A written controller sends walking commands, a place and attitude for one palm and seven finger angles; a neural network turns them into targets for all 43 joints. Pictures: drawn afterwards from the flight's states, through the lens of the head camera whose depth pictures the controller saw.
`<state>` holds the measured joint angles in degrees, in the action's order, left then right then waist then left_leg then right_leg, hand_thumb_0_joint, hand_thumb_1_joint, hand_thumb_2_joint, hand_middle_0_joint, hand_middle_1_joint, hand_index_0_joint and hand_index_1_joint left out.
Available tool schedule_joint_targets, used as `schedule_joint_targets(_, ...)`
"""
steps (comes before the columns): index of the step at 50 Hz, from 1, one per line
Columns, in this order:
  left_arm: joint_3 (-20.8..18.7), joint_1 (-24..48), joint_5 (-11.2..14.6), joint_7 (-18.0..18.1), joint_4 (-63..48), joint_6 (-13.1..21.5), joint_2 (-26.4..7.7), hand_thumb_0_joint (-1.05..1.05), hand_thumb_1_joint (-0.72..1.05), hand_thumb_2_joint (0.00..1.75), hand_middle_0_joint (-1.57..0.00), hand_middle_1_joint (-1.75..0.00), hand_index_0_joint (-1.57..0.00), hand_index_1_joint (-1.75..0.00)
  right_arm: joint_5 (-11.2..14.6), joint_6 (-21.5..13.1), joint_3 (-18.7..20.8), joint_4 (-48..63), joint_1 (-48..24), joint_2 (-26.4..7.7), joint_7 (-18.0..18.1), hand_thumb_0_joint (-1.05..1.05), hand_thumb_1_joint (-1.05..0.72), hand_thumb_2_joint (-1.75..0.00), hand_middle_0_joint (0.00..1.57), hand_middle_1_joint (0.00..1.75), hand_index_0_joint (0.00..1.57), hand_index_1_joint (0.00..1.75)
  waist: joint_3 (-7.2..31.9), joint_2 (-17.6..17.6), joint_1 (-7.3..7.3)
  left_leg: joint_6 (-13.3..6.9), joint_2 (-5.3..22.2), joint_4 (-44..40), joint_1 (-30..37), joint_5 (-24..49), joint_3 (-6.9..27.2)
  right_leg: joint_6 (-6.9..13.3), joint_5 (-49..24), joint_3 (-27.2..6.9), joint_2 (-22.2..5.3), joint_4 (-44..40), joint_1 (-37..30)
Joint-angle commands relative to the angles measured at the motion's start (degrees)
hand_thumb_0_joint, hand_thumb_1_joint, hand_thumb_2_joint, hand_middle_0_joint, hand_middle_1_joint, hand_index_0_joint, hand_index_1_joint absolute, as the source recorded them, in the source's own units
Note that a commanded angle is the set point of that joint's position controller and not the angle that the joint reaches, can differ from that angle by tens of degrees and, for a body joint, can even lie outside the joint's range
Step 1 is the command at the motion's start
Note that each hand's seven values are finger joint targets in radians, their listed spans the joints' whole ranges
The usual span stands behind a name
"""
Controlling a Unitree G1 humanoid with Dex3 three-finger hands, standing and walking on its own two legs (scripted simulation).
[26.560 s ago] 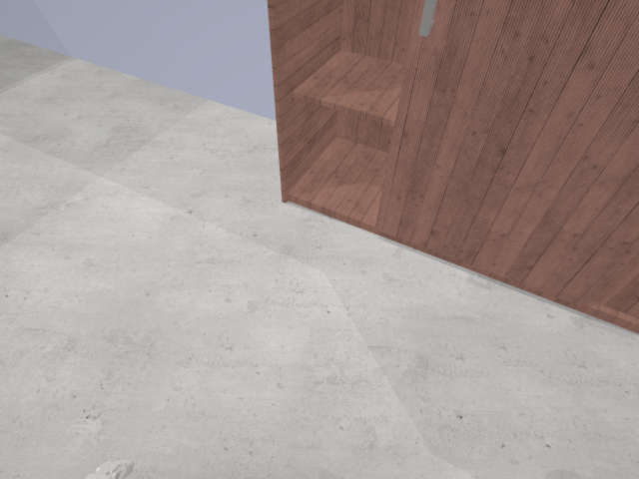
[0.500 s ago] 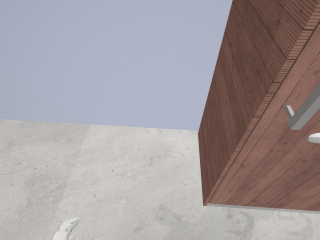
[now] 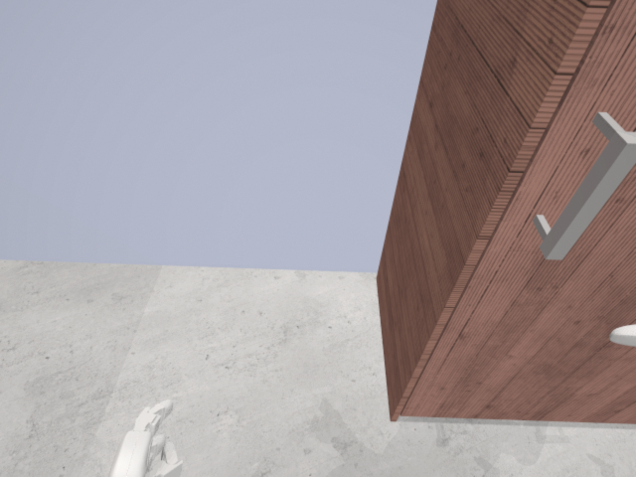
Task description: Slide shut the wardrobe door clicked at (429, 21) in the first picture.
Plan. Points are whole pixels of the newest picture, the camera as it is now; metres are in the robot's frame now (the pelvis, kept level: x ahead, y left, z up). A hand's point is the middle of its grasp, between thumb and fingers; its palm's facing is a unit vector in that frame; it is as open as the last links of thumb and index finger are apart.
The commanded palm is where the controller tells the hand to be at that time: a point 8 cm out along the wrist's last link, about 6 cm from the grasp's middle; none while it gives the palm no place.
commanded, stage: slip the hand off the handle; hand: right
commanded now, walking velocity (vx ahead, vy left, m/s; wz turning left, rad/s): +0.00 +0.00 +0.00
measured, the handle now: (577, 191) +0.40 -0.31 +0.19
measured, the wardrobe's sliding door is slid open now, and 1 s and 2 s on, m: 0.00 0.00 0.00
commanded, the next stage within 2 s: draw the hand back to the body in 0.18 s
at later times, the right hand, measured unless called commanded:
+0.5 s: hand out of the picture +0.24 -0.33 +0.17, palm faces +0.20 +0.98 -0.04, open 14.7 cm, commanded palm +0.19 -0.38 +0.18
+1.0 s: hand out of the picture +0.21 -0.32 +0.17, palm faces +0.53 +0.80 -0.27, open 13.6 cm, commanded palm +0.15 -0.34 +0.18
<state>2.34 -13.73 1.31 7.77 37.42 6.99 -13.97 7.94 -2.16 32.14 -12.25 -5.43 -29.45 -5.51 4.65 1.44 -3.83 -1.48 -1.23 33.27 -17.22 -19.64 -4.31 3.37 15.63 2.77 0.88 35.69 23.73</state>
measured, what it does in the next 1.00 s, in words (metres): stands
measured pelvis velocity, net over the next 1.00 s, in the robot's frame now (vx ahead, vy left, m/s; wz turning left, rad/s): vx -0.01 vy -0.01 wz -0.01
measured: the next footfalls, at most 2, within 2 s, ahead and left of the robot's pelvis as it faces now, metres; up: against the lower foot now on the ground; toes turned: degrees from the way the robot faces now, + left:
none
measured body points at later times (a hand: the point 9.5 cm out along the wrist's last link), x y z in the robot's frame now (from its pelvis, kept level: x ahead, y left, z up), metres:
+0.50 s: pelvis +0.00 +0.01 +0.00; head -0.02 +0.01 +0.45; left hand +0.19 +0.23 -0.06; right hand +0.22 -0.38 +0.17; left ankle -0.03 +0.10 -0.73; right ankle +0.03 -0.08 -0.73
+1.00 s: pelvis -0.01 -0.01 +0.01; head -0.03 -0.01 +0.46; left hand +0.18 +0.20 -0.06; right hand +0.17 -0.36 +0.18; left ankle -0.03 +0.10 -0.73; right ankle +0.03 -0.08 -0.73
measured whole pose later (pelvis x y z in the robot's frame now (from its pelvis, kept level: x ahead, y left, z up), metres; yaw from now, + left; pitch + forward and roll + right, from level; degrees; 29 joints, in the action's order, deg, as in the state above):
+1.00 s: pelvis -0.01 -0.01 +0.01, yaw +0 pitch -2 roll +2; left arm 3.7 -12.3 0.5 4.8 36.7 13.0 -13.3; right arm 8.3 -1.4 25.6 10.5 12.9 -22.7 3.0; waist 1.3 1.8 -4.5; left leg -0.7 -0.8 26.5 -8.6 -16.0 -4.1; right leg 3.8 12.4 2.7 1.7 29.4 15.4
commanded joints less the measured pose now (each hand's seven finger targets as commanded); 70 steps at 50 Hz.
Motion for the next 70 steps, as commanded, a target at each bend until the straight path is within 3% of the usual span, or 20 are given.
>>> schedule_joint_targets(1,-2.68,5.07,0.14,0.95,-8.16,3.65,-7.96,0.0,0.9,0.9,-0.2,-0.3,-0.2,-0.3,1.22,-2.56,4.83,16.49,-11.77,-18.05,-0.37,0.0,0.55,-0.2,0.25,1.15,0.25,1.15,9.61,6.4,-0.19,-0.22,-0.59,-4.93,-4.43,10.55,1.99,-1.86,-12.05,-6.83,-1.85,-5.79,-14.51)
schedule_joint_targets(4,-2.51,5.3,0.17,0.95,-8.1,3.8,-7.84,0.0,0.9,0.9,-0.2,-0.3,-0.2,-0.3,2.17,-2.06,5.54,16.84,-6.88,-17.28,-0.94,0.0,0.55,-0.2,0.25,1.15,0.25,1.15,7.7,3.95,-0.49,-0.12,-0.62,-5.29,-4.06,10.81,1.73,-1.94,-11.92,-6.72,-1.84,-5.95,-13.49)
schedule_joint_targets(15,-1.67,6.75,-0.04,2.48,-6.85,5.07,-7.51,0.0,0.9,0.9,-0.2,-0.3,-0.2,-0.3,1.97,-1.95,5.18,17.52,-12.22,-18.86,-1.79,0.0,0.55,-0.2,0.25,1.15,0.25,1.15,6.85,6.39,0.13,-0.29,-0.05,-6.36,-4.18,7.7,2.27,-1.98,-7.35,-7.09,-1.14,-6.5,-13.02)
schedule_joint_targets(16,-1.1,7.73,1.54,3.07,-6.82,5.71,-8.41,0.0,0.9,0.9,-0.2,-0.3,-0.2,-0.3,9.83,0.9,0.23,12.99,-11.27,-12.32,-8.23,0.0,0.55,-0.2,0.25,1.15,0.25,1.15,8.54,6.8,2.04,-0.26,0.25,-7.47,-0.49,9.83,2.66,-2.09,-7.45,-7.23,-1.11,-6.8,-15.0)
schedule_joint_targets(17,-1.19,8.45,2.27,3.43,-7.92,6.26,-8.48,0.0,0.9,0.9,-0.2,-0.3,-0.2,-0.3,11.72,1.96,2.18,15.97,-12.59,-14.99,-11.62,0.0,0.55,-0.2,0.25,1.15,0.25,1.15,10.82,4.33,1.02,0.11,0.26,-7.59,1.77,11.98,3.17,-1.39,-8.62,-6.89,-1.16,-5.75,-15.23)
schedule_joint_targets(23,0.21,9.58,2.99,3.09,-10.63,8.0,-9.37,0.0,0.9,0.9,-0.2,-0.3,-0.2,-0.3,16.9,7.9,8.83,11.84,-11.02,-25.48,-25.04,0.0,0.55,-0.2,0.25,1.15,0.25,1.15,7.96,4.78,-0.82,1.08,1.17,-8.03,5.06,16.7,5.77,-0.99,-12.03,-7.95,-1.06,-5.22,-12.62)
schedule_joint_targets(25,0.15,8.96,3.22,1.88,-12.04,8.12,-8.97,0.0,0.9,0.9,-0.2,-0.3,-0.2,-0.3,17.52,8.34,9.73,11.49,-9.27,-25.29,-26.59,0.0,0.55,-0.2,0.25,1.15,0.25,1.15,7.08,3.22,-1.0,1.4,1.05,-7.54,4.25,17.23,5.74,-1.1,-12.45,-7.92,-1.19,-4.82,-11.75)
schedule_joint_targets(31,-0.54,8.69,4.02,-0.88,-14.71,8.73,-8.9,0.0,0.9,0.9,-0.2,-0.3,-0.2,-0.3,18.34,10.02,7.26,15.9,-1.4,-18.11,-23.44,0.0,0.55,-0.2,0.25,1.15,0.25,1.15,5.02,4.7,-1.16,1.29,0.41,-7.12,0.32,11.96,4.37,-1.62,-9.1,-7.51,-1.87,-5.3,-12.26)
schedule_joint_targets(32,-0.61,8.93,3.97,-0.91,-14.95,8.86,-8.86,0.0,0.9,0.9,-0.2,-0.3,-0.2,-0.3,18.55,10.52,6.39,16.35,-0.84,-16.5,-22.87,0.0,0.55,-0.2,0.25,1.15,0.25,1.15,4.18,2.66,-0.92,1.42,0.54,-7.53,-0.06,10.47,5.02,-1.63,-8.04,-7.76,-2.07,-4.99,-11.46)
schedule_joint_targets(40,-0.18,9.41,3.35,0.56,-13.92,10.04,-8.21,0.0,0.9,0.9,-0.2,-0.3,-0.2,-0.3,16.39,9.85,5.07,28.52,-3.91,-16.4,-18.13,0.0,0.37,-0.29,0.24,1.04,0.24,1.04,3.64,6.95,-0.2,0.26,-0.24,-8.8,-1.16,3.98,3.5,-1.71,-2.16,-8.71,-2.24,-8.32,-14.12)
schedule_joint_targets(41,-1.16,8.68,-0.13,-1.08,-11.63,10.38,-8.83,0.0,0.9,0.9,-0.2,-0.3,-0.2,-0.3,5.35,4.08,6.59,32.69,-10.06,-22.93,-5.42,0.0,0.33,-0.31,0.24,1.02,0.24,1.02,-2.58,7.66,-0.23,-0.5,0.17,-12.35,-2.96,1.23,5.07,-2.59,2.3,-9.28,-1.67,-10.28,-9.58)
schedule_joint_targets(42,-1.37,8.69,-0.55,-1.24,-10.04,10.8,-8.58,0.0,0.9,0.9,-0.2,-0.3,-0.2,-0.3,4.73,2.08,3.28,30.55,-6.04,-16.46,0.23,0.0,0.3,-0.32,0.24,1.0,0.24,1.0,-4.36,8.39,0.66,-0.76,1.02,-12.69,-3.22,-0.61,4.75,-3.19,7.48,-9.86,-1.99,-11.81,-8.81)
schedule_joint_targets(44,-1.66,8.22,-0.35,-1.92,-9.63,10.2,-7.64,0.0,0.9,0.9,-0.2,-0.3,-0.2,-0.3,2.11,-0.78,-0.66,32.12,6.03,-8.61,6.19,0.0,0.22,-0.36,0.24,0.96,0.24,0.96,-1.89,8.42,0.46,-0.85,1.21,-11.51,0.05,0.56,3.97,-3.04,10.15,-10.42,-2.91,-14.59,-11.66)
schedule_joint_targets(46,-1.98,8.33,-0.54,-2.34,-9.13,9.48,-7.62,0.0,0.9,0.9,-0.2,-0.3,-0.2,-0.3,0.4,-3.0,-1.87,35.96,7.86,-7.03,9.43,0.0,0.15,-0.39,0.24,0.92,0.24,0.92,1.62,8.93,0.4,-0.78,1.15,-10.99,3.14,3.12,3.92,-2.97,8.56,-10.03,-3.27,-15.92,-13.84)
schedule_joint_targets(48,-2.37,8.11,-0.74,-2.5,-8.6,8.81,-7.82,0.0,0.9,0.9,-0.2,-0.3,-0.2,-0.3,-0.97,-4.36,-2.31,36.36,8.47,-6.75,11.56,0.0,0.08,-0.43,0.23,0.87,0.23,0.87,2.08,4.7,0.5,-0.57,1.07,-11.86,4.94,4.33,4.02,-2.61,5.99,-9.28,-3.52,-16.39,-14.14)
schedule_joint_targets(49,-2.5,8.16,-0.77,-2.57,-8.31,8.38,-7.57,0.0,0.9,0.9,-0.2,-0.3,-0.2,-0.3,-1.59,-4.84,-3.0,35.78,9.8,-5.75,12.28,0.0,0.04,-0.44,0.23,0.85,0.23,0.85,1.1,2.59,0.59,-0.51,0.95,-12.04,5.06,4.67,3.72,-2.56,4.7,-9.06,-3.7,-16.66,-14.41)
schedule_joint_targets(54,-2.72,9.01,-0.88,-2.51,-7.62,6.39,-6.84,0.0,0.9,0.9,-0.2,-0.3,-0.2,-0.3,-3.45,-5.85,-4.59,36.54,11.34,-4.27,13.59,0.0,-0.14,-0.53,0.23,0.75,0.23,0.75,-1.01,3.53,0.41,-0.41,0.96,-13.34,6.45,6.44,3.64,-2.94,0.59,-8.29,-3.88,-18.03,-16.59)
schedule_joint_targets(61,-3.14,9.07,-1.48,-3.39,-8.35,4.95,-6.39,0.0,0.9,0.9,-0.2,-0.3,-0.2,-0.3,-4.23,-6.4,-5.15,41.17,17.9,-3.35,13.56,0.0,-0.39,-0.65,0.22,0.6,0.22,0.6,1.22,4.96,-0.51,-0.48,1.04,-13.81,9.86,12.61,3.3,-4.15,-14.09,-6.9,-3.85,-16.59,-20.1)
schedule_joint_targets(65,-3.52,8.69,-1.49,-3.88,-9.06,3.6,-6.19,0.0,0.9,0.9,-0.2,-0.3,-0.2,-0.3,-4.01,-5.99,-4.86,42.32,23.04,-2.89,13.09,0.0,-0.54,-0.73,0.21,0.51,0.21,0.51,1.78,1.97,-0.72,-0.13,1.07,-14.15,11.01,16.85,3.22,-3.92,-21.32,-5.27,-3.78,-15.1,-20.81)
schedule_joint_targets(70,-3.71,8.77,-1.4,-4.04,-9.81,2.42,-5.94,0.0,0.9,0.9,-0.2,-0.3,-0.2,-0.3,-4.11,-5.64,-5.98,44.93,24.28,-2.13,12.83,0.0,-0.72,-0.81,0.21,0.41,0.21,0.41,1.3,3.37,-0.35,0.21,1.3,-14.52,10.75,18.74,3.59,-3.33,-22.32,-4.02,-3.44,-14.25,-21.11)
